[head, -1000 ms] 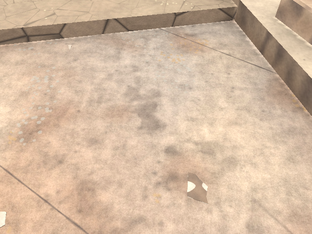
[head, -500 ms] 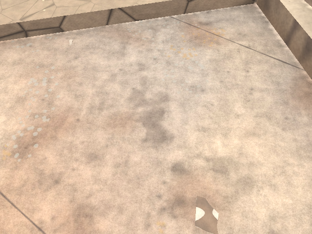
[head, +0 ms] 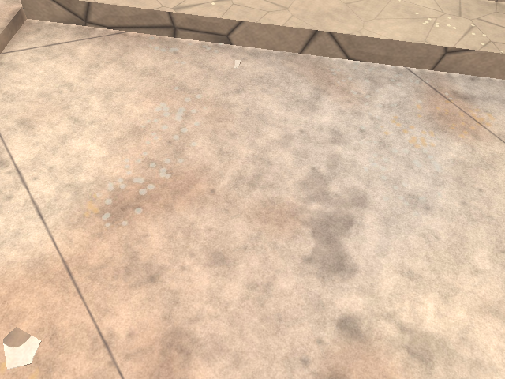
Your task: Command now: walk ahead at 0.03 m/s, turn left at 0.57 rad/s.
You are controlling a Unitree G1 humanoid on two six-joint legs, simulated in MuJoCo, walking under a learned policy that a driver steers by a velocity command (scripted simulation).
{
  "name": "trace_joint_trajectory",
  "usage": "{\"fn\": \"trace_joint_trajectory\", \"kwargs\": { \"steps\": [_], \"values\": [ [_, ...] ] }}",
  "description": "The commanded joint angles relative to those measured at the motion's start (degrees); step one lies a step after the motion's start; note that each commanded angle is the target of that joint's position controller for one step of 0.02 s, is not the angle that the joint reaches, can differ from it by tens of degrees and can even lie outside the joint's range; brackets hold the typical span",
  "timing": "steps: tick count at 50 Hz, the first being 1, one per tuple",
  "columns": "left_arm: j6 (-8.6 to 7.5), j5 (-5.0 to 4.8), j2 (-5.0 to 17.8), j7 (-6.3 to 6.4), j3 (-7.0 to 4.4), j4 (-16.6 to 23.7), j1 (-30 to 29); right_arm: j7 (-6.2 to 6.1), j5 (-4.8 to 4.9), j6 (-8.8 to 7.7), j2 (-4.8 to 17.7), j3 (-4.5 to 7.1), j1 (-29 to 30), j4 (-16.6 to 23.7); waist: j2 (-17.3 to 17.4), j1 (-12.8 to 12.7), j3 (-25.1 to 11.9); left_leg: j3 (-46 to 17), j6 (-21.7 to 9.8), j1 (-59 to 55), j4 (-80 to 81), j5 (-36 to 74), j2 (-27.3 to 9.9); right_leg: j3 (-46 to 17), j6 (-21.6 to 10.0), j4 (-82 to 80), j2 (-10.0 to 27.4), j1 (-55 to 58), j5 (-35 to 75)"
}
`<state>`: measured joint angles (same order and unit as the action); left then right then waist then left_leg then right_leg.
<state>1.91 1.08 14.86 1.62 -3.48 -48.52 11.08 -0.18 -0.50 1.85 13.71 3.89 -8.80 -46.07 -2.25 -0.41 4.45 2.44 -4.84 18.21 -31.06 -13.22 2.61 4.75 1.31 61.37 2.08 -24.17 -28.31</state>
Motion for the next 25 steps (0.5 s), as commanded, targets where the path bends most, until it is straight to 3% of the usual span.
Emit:
{"fn": "trace_joint_trajectory", "kwargs": {
  "steps": [1, 3, 6, 9, 12, 14, 16, 17, 18, 19, 20, 21, 23, 25],
  "values": [
    [-0.34, 1.04, 5.18, -0.02, -1.21, 3.56, 1.6, -0.88, 0.19, 0.1, 7.0, 1.59, -0.01, 3.38, 7.43, -0.27, -6.42, -16.28, -10.17, -10.55, 12.17, 28.23, -13.2, -5.04, 0.71, 2.38, 0.01, -7.48, 4.55],
    [0.23, 0.6, 4.33, -0.19, -1.06, 3.84, 2.37, -0.28, 0.1, -0.53, 8.57, 2.02, -1.68, 3.18, 5.76, -0.29, -8.57, -16.45, -10.05, -11.24, 11.67, 29.4, -12.75, -5.39, 1.14, -0.06, -0.66, -6.08, 4.87],
    [0.8, 0.14, 3.72, 0.09, -0.73, 5.37, 0.11, -0.06, -0.3, -0.62, 10.29, 2.61, -3.55, 2.91, 7.4, 0.97, -8.08, -19.23, -9.98, -10.72, 12.64, 20.46, -12.4, -5.95, 1.56, -6.14, -1.07, -5.82, 4.54],
    [0.83, -0.07, 3.64, 0.19, -0.45, 5.89, -0.62, 0.08, -0.87, -0.33, 9.91, 2.42, -3.41, 3.17, 9.22, 1.77, -8.2, -20.13, -9.57, -8.53, 13.5, 12.71, -12.09, -5.69, 0.99, -11.54, -1.42, -2.33, 4.97],
    [0.41, -0.44, 3.6, 0.35, -0.25, 6.15, -0.29, 0.41, -1.33, -0.05, 9.89, 2.23, -2.47, 3.15, 10.05, 2.0, -8.23, -21.05, -8.67, -5.8, 12.8, 11.56, -11.91, -4.81, -0.22, -17.14, -2.53, 3.36, 4.33],
    [-0.24, -0.15, 3.49, 0.06, -0.07, 5.98, 1.67, 0.51, -1.29, 0.36, 9.91, 2.18, -3.11, 2.55, 9.8, 1.52, -9.19, -22.9, -8.14, -3.56, 13.73, -5.49, -11.16, -3.26, -1.51, -23.13, -3.56, 8.87, 3.57],
    [-1.15, 0.34, 1.96, -0.19, 0.41, 4.56, 6.23, 0.16, -0.45, 0.92, 8.33, 1.64, -1.47, 2.56, 7.29, -2.04, -6.15, -22.89, -5.05, 6.87, 12.47, -22.21, -7.91, -2.01, -3.97, -36.85, -4.25, 20.83, 7.51],
    [-1.92, 1.09, 4.25, 0.12, 0.25, 4.29, 8.76, -0.13, -0.19, 0.58, 4.64, 0.54, -1.07, 3.44, -1.24, -3.0, -4.35, -19.22, -1.9, 13.6, 3.85, -25.08, -3.25, -13.34, -5.9, -45.87, 4.01, 24.24, -3.31],
    [-2.46, 1.33, 11.31, 0.17, -1.11, 4.16, 11.47, -0.2, 0.6, -0.28, 1.97, -0.22, 0.58, 5.13, -12.68, -4.32, -3.79, -7.9, 0.67, 21.42, -11.21, -20.88, 6.57, -34.99, -10.42, -56.57, 18.21, 24.72, -20.09],
    [-2.63, 2.05, 13.35, -0.02, -2.13, 2.68, 10.66, -0.25, -1.47, -1.08, 6.54, 0.86, 3.14, 5.58, -7.8, -3.63, 3.39, -11.96, 0.72, 22.41, -17.73, -14.19, 4.17, -40.52, -13.72, -59.46, 20.59, 15.32, -22.15],
    [-3.13, 1.19, 9.95, -0.07, -1.29, 2.96, 6.84, 0.34, -1.3, -1.63, 7.65, 1.38, 0.56, 4.37, -4.91, 0.07, 4.65, -13.59, 0.78, 20.77, -20.61, -9.22, 2.61, -36.08, -13.04, -58.64, 17.61, 14.07, -18.44],
    [-3.73, 0.35, 7.82, -0.31, -0.84, 3.27, 3.7, 1.03, -1.26, -2.03, 8.17, 1.58, -2.65, 2.52, -4.37, 2.28, 3.93, -12.43, 1.55, 19.86, -22.16, -5.62, 1.95, -30.0, -11.12, -57.86, 14.02, 15.61, -11.86],
    [-4.84, -0.34, 5.91, -0.61, -0.54, 2.92, 3.98, 2.1, -2.44, -2.39, 7.9, 1.67, -4.62, 0.48, -4.96, 1.99, 0.92, -8.4, 2.78, 19.3, -25.55, -2.04, 0.83, -21.78, -10.06, -56.83, 10.01, 19.2, -2.09],
    [-5.76, -0.46, 5.13, -1.12, -0.61, 0.96, 8.02, 2.76, -2.36, -2.56, 5.73, 1.03, -1.61, 1.19, -4.14, 0.38, 0.21, -5.66, 3.76, 21.73, -25.62, 0.54, -1.3, -19.09, -10.83, -56.48, 9.36, 22.44, 2.96]
  ]
}}
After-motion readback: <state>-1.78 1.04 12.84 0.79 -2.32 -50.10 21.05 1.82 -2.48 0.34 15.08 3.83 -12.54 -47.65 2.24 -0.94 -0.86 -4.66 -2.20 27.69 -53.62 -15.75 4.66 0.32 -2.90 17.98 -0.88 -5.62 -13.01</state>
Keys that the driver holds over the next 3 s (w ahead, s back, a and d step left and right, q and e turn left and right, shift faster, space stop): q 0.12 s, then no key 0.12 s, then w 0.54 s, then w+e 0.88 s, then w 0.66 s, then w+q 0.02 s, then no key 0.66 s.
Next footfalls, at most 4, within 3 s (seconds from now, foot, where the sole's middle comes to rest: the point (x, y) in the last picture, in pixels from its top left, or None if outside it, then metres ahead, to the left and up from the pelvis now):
0.34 right None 0.05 -0.13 -0.77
0.80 left None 0.24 0.13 -0.77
1.32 right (251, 335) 0.56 0.00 -0.77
1.86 left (226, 223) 0.91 0.08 -0.77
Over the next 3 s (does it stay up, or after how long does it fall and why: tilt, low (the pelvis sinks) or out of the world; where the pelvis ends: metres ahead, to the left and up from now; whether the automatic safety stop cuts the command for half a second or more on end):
stays up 1.10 -0.12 0.01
